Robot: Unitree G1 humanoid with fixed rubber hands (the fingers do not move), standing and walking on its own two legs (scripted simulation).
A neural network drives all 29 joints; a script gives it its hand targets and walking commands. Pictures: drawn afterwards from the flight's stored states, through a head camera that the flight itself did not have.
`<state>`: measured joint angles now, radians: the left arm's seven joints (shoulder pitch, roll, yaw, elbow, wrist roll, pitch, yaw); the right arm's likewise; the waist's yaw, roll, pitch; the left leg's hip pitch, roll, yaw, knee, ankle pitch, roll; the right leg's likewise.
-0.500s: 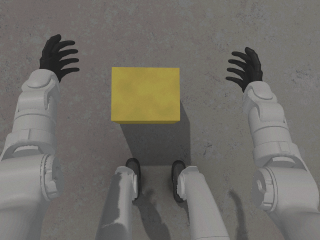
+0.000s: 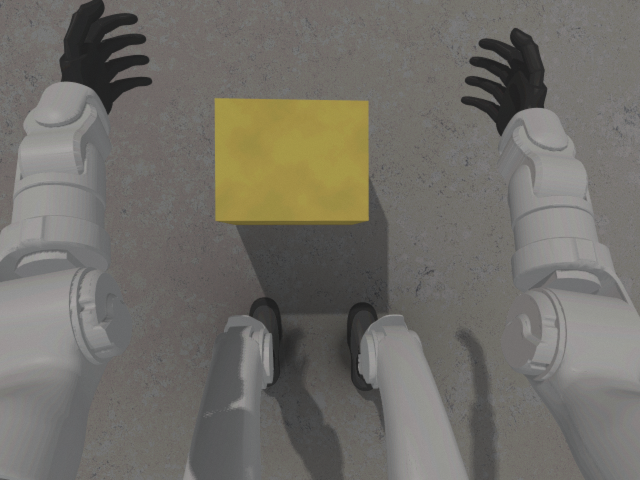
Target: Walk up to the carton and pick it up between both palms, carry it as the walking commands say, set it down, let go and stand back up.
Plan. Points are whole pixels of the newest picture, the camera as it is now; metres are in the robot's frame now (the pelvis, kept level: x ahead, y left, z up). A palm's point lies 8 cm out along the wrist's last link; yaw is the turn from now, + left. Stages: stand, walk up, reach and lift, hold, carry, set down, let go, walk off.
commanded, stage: reach and lift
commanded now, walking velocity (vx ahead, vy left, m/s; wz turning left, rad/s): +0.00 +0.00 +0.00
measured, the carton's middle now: (293, 170) +0.50 +0.04 -0.51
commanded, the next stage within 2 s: none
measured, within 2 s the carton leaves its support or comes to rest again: neither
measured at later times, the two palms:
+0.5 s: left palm (153, 127) +0.52 +0.24 -0.27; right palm (452, 145) +0.50 -0.20 -0.27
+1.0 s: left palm (189, 158) +0.51 +0.23 -0.42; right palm (421, 168) +0.49 -0.20 -0.41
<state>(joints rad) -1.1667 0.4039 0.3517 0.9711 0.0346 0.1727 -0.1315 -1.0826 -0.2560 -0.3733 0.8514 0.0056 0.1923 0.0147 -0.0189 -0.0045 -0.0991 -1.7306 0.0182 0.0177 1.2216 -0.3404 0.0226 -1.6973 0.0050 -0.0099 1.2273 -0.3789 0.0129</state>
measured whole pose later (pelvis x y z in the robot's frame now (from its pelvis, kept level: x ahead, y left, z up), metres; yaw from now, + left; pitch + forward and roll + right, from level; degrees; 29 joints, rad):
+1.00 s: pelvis -0.05 +0.00 -0.24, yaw -1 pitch +39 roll -2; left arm -1.52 0.55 0.07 1.19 -0.22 0.08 0.02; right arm -1.43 -0.37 -0.15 1.07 0.25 0.10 -0.12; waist -0.02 -0.04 0.36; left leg -2.31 0.04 0.00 2.12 -0.50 0.03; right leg -2.26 0.01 -0.03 2.14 -0.56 0.01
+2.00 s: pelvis -0.05 +0.00 -0.25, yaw +0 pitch +36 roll -2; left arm -1.60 0.52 -0.08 1.27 -0.34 0.04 0.06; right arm -1.53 -0.30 -0.09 1.16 0.24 0.05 -0.15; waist -0.01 -0.02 0.44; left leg -2.31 0.03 0.01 2.17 -0.49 0.03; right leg -2.26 0.00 -0.02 2.19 -0.56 0.01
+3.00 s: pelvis -0.05 -0.01 -0.25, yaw -1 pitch +39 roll -1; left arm -1.48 0.42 0.13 1.09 -0.14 0.21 0.05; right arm -1.34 -0.29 -0.17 0.93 0.21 0.20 -0.14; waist 0.01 -0.05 0.26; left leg -2.33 0.05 0.00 2.15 -0.51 0.03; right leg -2.29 0.03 -0.02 2.17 -0.55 0.00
